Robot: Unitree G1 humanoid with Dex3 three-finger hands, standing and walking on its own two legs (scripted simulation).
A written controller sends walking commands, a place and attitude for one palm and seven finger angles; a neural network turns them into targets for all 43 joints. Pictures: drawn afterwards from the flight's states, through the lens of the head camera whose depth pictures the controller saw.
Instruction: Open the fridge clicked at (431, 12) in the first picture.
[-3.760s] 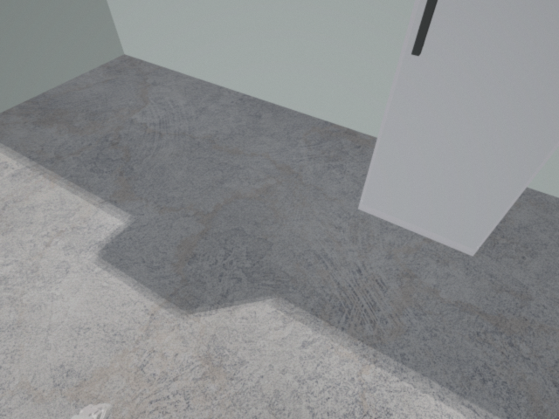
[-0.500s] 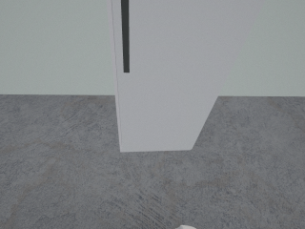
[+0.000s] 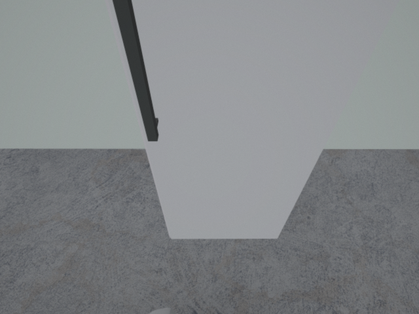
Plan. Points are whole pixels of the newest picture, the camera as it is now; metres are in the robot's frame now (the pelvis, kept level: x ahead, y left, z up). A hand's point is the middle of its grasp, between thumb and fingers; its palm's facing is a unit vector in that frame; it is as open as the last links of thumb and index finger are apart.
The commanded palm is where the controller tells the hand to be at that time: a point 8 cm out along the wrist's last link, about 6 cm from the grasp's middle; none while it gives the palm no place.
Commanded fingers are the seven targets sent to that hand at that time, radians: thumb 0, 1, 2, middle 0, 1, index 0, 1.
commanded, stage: come to a stop and stand still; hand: left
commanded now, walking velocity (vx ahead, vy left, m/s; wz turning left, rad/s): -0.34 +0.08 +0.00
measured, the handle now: (139, 60) +0.51 +0.16 +0.23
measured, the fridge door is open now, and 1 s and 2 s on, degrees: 0 0 0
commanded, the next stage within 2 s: look again from close up in 1.50 s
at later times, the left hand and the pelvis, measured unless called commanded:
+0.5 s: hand out of the picture +0.01 +0.16 -0.17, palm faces +0.06 -0.96 -0.29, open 7.4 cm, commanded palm none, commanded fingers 0.00 0.90 0.90 -0.20 -0.30 -0.20 -0.30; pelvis +0.00 -0.03 -0.01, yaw -2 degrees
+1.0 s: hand out of the picture -0.03 +0.19 -0.18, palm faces +0.04 -0.98 -0.19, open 7.4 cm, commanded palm none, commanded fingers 0.00 0.90 0.90 -0.20 -0.30 -0.20 -0.30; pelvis -0.03 +0.01 +0.00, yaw -1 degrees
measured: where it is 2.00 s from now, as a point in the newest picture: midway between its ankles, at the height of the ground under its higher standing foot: outside the picture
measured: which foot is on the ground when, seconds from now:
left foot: up 0.00-0.08, down 0.10-0.42, up 0.44-0.80, down 0.82-1.00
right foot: down 0.00-0.16, up 0.18-0.40, down 0.42-1.00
